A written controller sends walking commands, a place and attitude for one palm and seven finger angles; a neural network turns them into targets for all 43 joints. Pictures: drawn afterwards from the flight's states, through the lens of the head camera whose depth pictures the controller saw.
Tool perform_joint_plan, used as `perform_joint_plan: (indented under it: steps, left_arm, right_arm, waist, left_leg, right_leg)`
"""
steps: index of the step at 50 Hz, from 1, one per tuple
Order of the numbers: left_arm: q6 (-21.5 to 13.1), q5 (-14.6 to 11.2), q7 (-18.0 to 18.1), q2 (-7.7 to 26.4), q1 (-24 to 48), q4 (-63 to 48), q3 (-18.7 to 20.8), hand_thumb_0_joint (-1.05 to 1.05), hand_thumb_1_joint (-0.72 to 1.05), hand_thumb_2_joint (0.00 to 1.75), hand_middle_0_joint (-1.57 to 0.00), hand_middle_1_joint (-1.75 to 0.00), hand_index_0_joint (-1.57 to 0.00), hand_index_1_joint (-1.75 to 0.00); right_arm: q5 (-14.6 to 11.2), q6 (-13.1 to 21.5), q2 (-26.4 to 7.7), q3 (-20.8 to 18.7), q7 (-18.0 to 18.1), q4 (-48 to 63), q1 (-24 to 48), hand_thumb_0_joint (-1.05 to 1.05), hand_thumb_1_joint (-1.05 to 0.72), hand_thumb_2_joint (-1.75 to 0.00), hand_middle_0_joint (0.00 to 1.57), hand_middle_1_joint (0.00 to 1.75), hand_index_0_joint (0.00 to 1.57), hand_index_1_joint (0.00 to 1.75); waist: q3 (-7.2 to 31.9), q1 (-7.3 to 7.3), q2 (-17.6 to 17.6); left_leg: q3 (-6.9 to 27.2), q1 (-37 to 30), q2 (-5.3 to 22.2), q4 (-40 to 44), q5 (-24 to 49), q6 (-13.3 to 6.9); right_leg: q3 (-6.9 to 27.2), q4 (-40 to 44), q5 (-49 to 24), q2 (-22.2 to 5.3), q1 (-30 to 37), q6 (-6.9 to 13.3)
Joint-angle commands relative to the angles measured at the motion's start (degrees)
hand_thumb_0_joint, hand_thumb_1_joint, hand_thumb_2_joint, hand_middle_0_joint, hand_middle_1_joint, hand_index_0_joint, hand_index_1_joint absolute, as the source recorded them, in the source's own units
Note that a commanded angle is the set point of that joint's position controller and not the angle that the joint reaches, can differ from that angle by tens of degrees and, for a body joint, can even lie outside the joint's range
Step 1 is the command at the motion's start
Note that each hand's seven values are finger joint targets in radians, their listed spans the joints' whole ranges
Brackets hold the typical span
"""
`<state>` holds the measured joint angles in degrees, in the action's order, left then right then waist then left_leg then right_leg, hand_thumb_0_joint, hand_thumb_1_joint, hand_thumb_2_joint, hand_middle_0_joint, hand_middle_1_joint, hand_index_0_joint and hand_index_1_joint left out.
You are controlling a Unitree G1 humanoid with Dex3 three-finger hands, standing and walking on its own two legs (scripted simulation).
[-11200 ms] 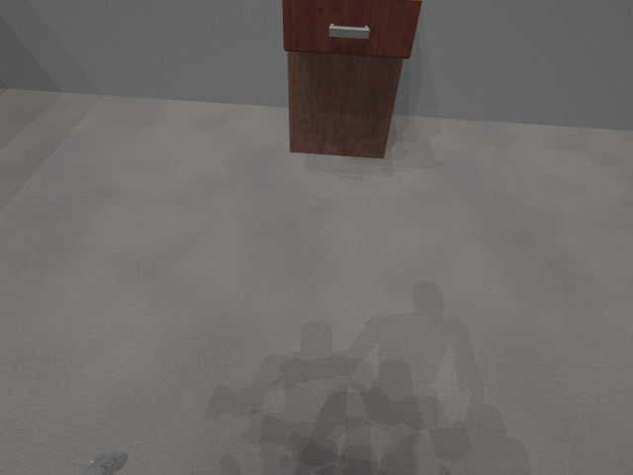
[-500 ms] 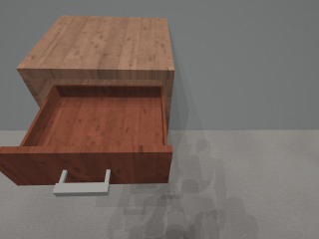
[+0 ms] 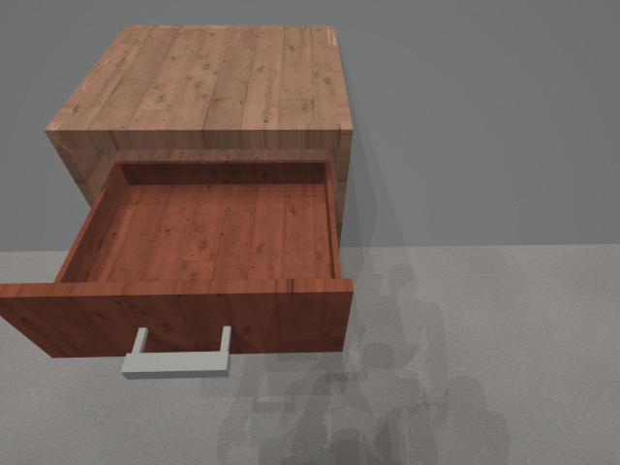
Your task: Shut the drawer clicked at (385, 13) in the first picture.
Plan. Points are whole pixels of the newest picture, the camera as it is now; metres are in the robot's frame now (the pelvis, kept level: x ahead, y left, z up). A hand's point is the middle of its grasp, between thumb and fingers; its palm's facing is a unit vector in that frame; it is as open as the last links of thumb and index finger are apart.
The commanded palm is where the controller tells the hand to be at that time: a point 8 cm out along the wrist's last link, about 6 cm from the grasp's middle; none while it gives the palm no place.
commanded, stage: come to a stop and stand still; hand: left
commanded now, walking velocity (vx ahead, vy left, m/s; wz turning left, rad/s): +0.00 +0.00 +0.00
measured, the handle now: (181, 349) +0.27 +0.20 -0.01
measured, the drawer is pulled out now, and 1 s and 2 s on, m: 0.29 0.29 0.28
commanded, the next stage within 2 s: look again from close up in 0.56 s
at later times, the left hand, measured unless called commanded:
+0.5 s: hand out of the picture +0.01 +0.17 -0.17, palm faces +0.00 -0.98 -0.20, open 7.4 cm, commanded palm none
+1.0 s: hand out of the picture +0.00 +0.14 -0.17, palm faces +0.00 -0.98 -0.19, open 7.4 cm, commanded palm none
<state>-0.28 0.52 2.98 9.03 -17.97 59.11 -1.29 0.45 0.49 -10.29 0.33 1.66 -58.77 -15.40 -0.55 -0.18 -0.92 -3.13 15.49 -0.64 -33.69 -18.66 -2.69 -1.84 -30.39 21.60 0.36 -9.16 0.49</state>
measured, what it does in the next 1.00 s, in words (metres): stands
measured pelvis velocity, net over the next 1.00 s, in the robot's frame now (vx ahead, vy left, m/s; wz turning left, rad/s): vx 0.00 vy -0.03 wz -0.01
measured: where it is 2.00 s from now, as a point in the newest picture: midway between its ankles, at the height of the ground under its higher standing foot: outside the picture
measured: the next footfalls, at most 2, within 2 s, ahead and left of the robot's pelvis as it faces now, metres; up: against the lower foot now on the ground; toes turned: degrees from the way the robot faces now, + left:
none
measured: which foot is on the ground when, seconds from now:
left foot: down 0.00-1.00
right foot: down 0.00-1.00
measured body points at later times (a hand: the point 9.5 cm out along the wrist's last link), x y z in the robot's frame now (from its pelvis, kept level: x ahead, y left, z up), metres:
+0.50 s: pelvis +0.00 -0.01 +0.01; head +0.02 +0.00 +0.46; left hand +0.01 +0.22 -0.15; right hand +0.01 -0.23 -0.15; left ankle -0.01 +0.09 -0.73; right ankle -0.06 -0.12 -0.73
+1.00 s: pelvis +0.00 -0.03 +0.01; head +0.02 -0.02 +0.46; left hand +0.00 +0.19 -0.15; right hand +0.01 -0.25 -0.15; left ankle -0.01 +0.09 -0.73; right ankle -0.06 -0.12 -0.73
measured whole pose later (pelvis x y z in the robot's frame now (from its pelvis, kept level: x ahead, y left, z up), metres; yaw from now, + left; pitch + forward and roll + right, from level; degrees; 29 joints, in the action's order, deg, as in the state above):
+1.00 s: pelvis +0.00 -0.03 +0.01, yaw -1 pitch +0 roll +1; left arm -0.6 0.3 2.7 9.3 -17.9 60.7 -1.5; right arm -0.1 1.3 -8.3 1.0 1.7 -65.3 -15.0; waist -1.4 0.2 1.9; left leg -3.3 10.5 0.0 -24.8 -14.3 -0.4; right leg -1.5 -24.6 18.8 1.3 -5.9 2.4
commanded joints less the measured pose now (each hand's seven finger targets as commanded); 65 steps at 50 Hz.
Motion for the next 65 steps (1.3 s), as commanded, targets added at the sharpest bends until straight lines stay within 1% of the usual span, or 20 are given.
perform_joint_plan:
  steps: [1, 4, 5, 8, 11, 16, 21, 24, 25, 29, 34, 36, 44, 52, 59, 61, 62, 63, 64, 65]
  left_arm:
    - [-0.5, 0.1, 0.0, 6.1, -2.8, -2.7, 1.2, 0.0, 0.9, 0.9, -0.2, -0.3, -0.2, -0.3]
    - [-0.4, 0.2, 0.0, 6.2, -2.7, -2.7, 1.2, 0.0, 0.9, 0.9, -0.2, -0.3, -0.2, -0.3]
    - [-0.3, 0.1, -0.2, 6.5, -2.7, -2.8, 1.2, 0.0, 0.9, 0.9, -0.2, -0.3, -0.2, -0.3]
    - [-0.3, 0.2, -0.2, 6.7, -2.8, -2.9, 1.3, 0.0, 0.9, 0.9, -0.2, -0.3, -0.2, -0.3]
    - [-0.3, 0.1, -0.3, 7.0, -2.9, -2.9, 1.5, 0.0, 0.9, 0.9, -0.2, -0.3, -0.2, -0.3]
    - [-0.5, 0.0, -0.3, 7.2, -2.8, -2.6, 1.4, 0.0, 0.9, 0.9, -0.2, -0.3, -0.2, -0.3]
    - [-0.6, 0.0, -0.2, 7.1, -2.9, -1.9, 1.3, 0.0, 0.9, 0.9, -0.2, -0.3, -0.2, -0.3]
    - [-0.7, 0.1, -0.2, 6.9, -3.3, -1.7, 1.2, 0.0, 0.9, 0.9, -0.2, -0.3, -0.2, -0.3]
    - [-0.7, -0.1, -0.2, 7.0, -3.2, -1.5, 1.2, 0.0, 0.9, 0.9, -0.2, -0.3, -0.2, -0.3]
    - [-0.7, 0.0, -0.2, 6.7, -3.4, -1.1, 1.1, 0.0, 0.9, 0.9, -0.2, -0.3, -0.2, -0.3]
    - [-0.9, 0.0, -0.1, 6.4, -3.7, -0.7, 1.1, 0.0, 0.9, 0.9, -0.2, -0.3, -0.2, -0.3]
    - [-0.9, 0.0, -0.2, 6.4, -3.5, -0.6, 1.1, 0.0, 0.9, 0.9, -0.2, -0.3, -0.2, -0.3]
    - [-1.2, 0.0, -0.2, 6.1, -4.2, -0.3, 1.0, 0.0, 0.9, 0.9, -0.2, -0.3, -0.2, -0.3]
    - [-1.2, -0.1, -0.2, 5.9, -4.4, 0.0, 1.0, 0.0, 0.9, 0.9, -0.2, -0.3, -0.2, -0.3]
    - [-1.3, -0.1, -0.2, 5.8, -4.8, 0.2, 1.0, 0.0, 0.9, 0.9, -0.2, -0.3, -0.2, -0.3]
    - [-1.3, -0.1, -0.2, 5.7, -4.7, 0.2, 0.9, 0.0, 0.9, 0.9, -0.2, -0.3, -0.2, -0.3]
    - [-3.0, 1.1, 1.8, 6.2, -8.1, 2.8, 1.8, 0.0, 0.9, 0.9, -0.2, -0.3, -0.2, -0.3]
    - [-14.5, -11.2, 1.4, 18.4, 32.4, -86.7, 6.3, 0.0, 0.9, 0.9, -0.22, -0.32, -0.22, -0.32]
    - [-11.4, -6.1, 4.0, 14.1, 7.5, -71.9, 6.8, 0.0, 0.9, 0.9, -0.24, -0.34, -0.24, -0.34]
    - [-8.7, -7.2, 7.2, 11.4, 4.5, -68.4, 5.0, 0.0, 0.9, 0.9, -0.26, -0.37, -0.26, -0.37]
  right_arm:
    - [0.2, 1.2, -5.8, -0.7, 0.0, 2.5, -2.3, 0.0, -0.9, -0.9, 0.2, 0.3, 0.2, 0.3]
    - [0.1, 1.3, -5.7, -0.6, -0.1, 2.2, -2.0, 0.0, -0.9, -0.9, 0.2, 0.3, 0.2, 0.3]
    - [0.2, 1.4, -5.8, -0.6, -0.1, 2.0, -2.0, 0.0, -0.9, -0.9, 0.2, 0.3, 0.2, 0.3]
    - [0.1, 1.5, -5.9, -0.6, -0.1, 1.6, -1.9, 0.0, -0.9, -0.9, 0.2, 0.3, 0.2, 0.3]
    - [0.2, 1.7, -6.1, -0.5, -0.1, 1.1, -2.0, 0.0, -0.9, -0.9, 0.2, 0.3, 0.2, 0.3]
    - [0.0, 1.9, -6.0, -0.5, 0.0, 0.0, -2.3, 0.0, -0.9, -0.9, 0.2, 0.3, 0.2, 0.3]
    - [-0.1, 1.8, -5.4, -0.4, 0.0, -1.3, -2.2, 0.0, -0.9, -0.9, 0.2, 0.3, 0.2, 0.3]
    - [-0.2, 1.7, -5.1, -0.3, 0.1, -1.8, -2.3, 0.0, -0.9, -0.9, 0.2, 0.3, 0.2, 0.3]
    - [-0.2, 1.8, -5.0, -0.3, 0.0, -2.2, -2.4, 0.0, -0.9, -0.9, 0.2, 0.3, 0.2, 0.3]
    - [-0.2, 1.8, -4.7, -0.3, 0.1, -2.9, -2.5, 0.0, -0.9, -0.9, 0.2, 0.3, 0.2, 0.3]
    - [-0.2, 1.8, -4.6, -0.3, 0.1, -3.6, -2.6, 0.0, -0.9, -0.9, 0.2, 0.3, 0.2, 0.3]
    - [-0.2, 1.7, -4.4, -0.3, 0.1, -3.8, -2.6, 0.0, -0.9, -0.9, 0.2, 0.3, 0.2, 0.3]
    - [-0.3, 1.7, -3.9, -0.2, 0.2, -4.6, -2.7, 0.0, -0.9, -0.9, 0.2, 0.3, 0.2, 0.3]
    - [-0.3, 1.8, -3.6, -0.1, 0.3, -5.2, -2.8, 0.0, -0.9, -0.9, 0.2, 0.3, 0.2, 0.3]
    - [-0.3, 1.7, -3.3, 0.0, 0.3, -5.5, -3.1, 0.0, -0.9, -0.9, 0.2, 0.3, 0.2, 0.3]
    - [-0.4, 1.7, -3.3, 0.0, 0.3, -5.6, -2.9, 0.0, -0.9, -0.9, 0.2, 0.3, 0.2, 0.3]
    - [-0.3, 1.8, -4.9, -0.5, 0.0, -0.9, 3.0, 0.0, -0.9, -0.9, 0.2, 0.3, 0.2, 0.3]
    - [-3.1, 10.2, -14.9, -2.4, 2.1, 18.7, 0.2, 0.0, -0.9, -0.9, 0.2, 0.3, 0.2, 0.3]
    - [-1.7, 15.7, -8.7, -0.5, 3.7, 15.7, 4.2, 0.0, -0.9, -0.9, 0.2, 0.3, 0.2, 0.3]
    - [-1.6, 17.4, -10.1, -1.9, 3.6, 12.3, 3.8, 0.0, -0.9, -0.9, 0.2, 0.3, 0.2, 0.3]
  waist:
    - [-3.0, 0.28, 0.4]
    - [-4.3, 0.36, 1.5]
    - [-4.0, 0.59, 0.2]
    - [-2.9, 0.61, 1.4]
    - [-1.1, 0.71, -0.5]
    - [0.1, 0.6, 0.8]
    - [-1.8, 0.64, 0.8]
    - [-1.4, 0.49, 1.9]
    - [-1.8, 0.6, 0.7]
    - [-2.0, 0.5, 0.7]
    - [-1.4, 0.45, 2.0]
    - [-2.5, 0.54, 1.5]
    - [-1.8, 0.49, 2.3]
    - [-2.1, 0.54, 1.0]
    - [-1.7, 0.52, 2.1]
    - [-2.8, 0.58, 1.9]
    - [-5.0, 1.76, -1.3]
    - [24.2, -4.98, -12.8]
    - [25.0, 1.37, -23.2]
    - [21.5, -0.69, -18.3]
  left_leg:
    - [8.9, -2.1, 6.8, 8.0, 16.8, -1.6]
    - [8.3, -2.0, 6.5, 9.3, 15.1, -1.4]
    - [8.4, -2.5, 6.7, 10.1, 15.0, -1.5]
    - [8.4, -3.4, 6.6, 10.3, 15.4, -1.4]
    - [8.4, -5.5, 6.8, 10.7, 17.9, -1.5]
    - [7.4, -7.4, 6.7, 9.8, 21.8, -1.1]
    - [7.0, -7.0, 6.5, 10.3, 21.0, -0.8]
    - [6.7, -7.6, 6.5, 10.2, 20.8, -0.6]
    - [6.5, -7.5, 6.5, 10.6, 20.7, -0.6]
    - [6.5, -7.7, 6.5, 10.7, 20.2, -0.5]
    - [6.2, -8.5, 6.7, 10.6, 20.6, -0.3]
    - [6.1, -7.7, 6.6, 10.8, 20.1, -0.3]
    - [5.8, -8.1, 6.7, 10.7, 19.9, 0.0]
    - [5.7, -8.2, 6.8, 11.0, 20.2, 0.2]
    - [5.4, -8.3, 6.9, 11.0, 20.2, 0.3]
    - [5.6, -7.9, 6.8, 11.2, 19.2, 0.3]
    - [2.4, -2.4, 5.9, -2.6, 20.5, 2.3]
    - [2.9, -19.1, 0.3, 7.2, 28.7, 0.4]
    - [2.1, -26.9, 2.7, 9.2, 39.8, -0.2]
    - [3.9, -21.4, 4.1, 7.4, 40.1, 2.0]
  right_leg:
    - [5.4, 4.4, -9.7, -3.9, -4.0, 2.5]
    - [5.5, 5.4, -9.1, -4.4, -4.3, 2.2]
    - [5.4, 5.2, -8.8, -4.3, -4.4, 2.1]
    - [5.4, 5.7, -9.1, -4.7, -3.7, 1.9]
    - [5.1, 5.5, -9.9, -4.8, -3.1, 1.8]
    - [5.5, 6.2, -14.2, -5.6, -2.2, 1.7]
    - [5.9, 7.3, -15.6, -5.9, -2.4, 1.8]
    - [6.2, 7.8, -17.3, -6.2, -2.1, 1.9]
    - [6.1, 7.9, -17.1, -6.2, -2.1, 1.9]
    - [6.3, 8.4, -16.7, -6.2, -2.2, 1.9]
    - [6.4, 8.8, -18.6, -6.4, -1.8, 1.9]
    - [6.4, 9.1, -18.4, -6.3, -1.9, 2.0]
    - [6.6, 9.6, -20.8, -6.6, -1.3, 2.0]
    - [6.7, 10.1, -20.9, -6.6, -1.3, 2.1]
    - [6.6, 10.5, -22.8, -6.8, -0.7, 2.0]
    - [6.7, 10.6, -21.8, -6.7, -1.2, 2.0]
    - [10.3, 10.8, -47.9, -10.1, -3.0, -1.3]
    - [4.5, 3.7, -43.2, -4.9, 2.4, 1.3]
    - [2.6, -0.6, -29.1, -0.9, -0.2, 2.7]
    - [-1.1, -0.3, -13.9, -0.9, -4.9, 1.8]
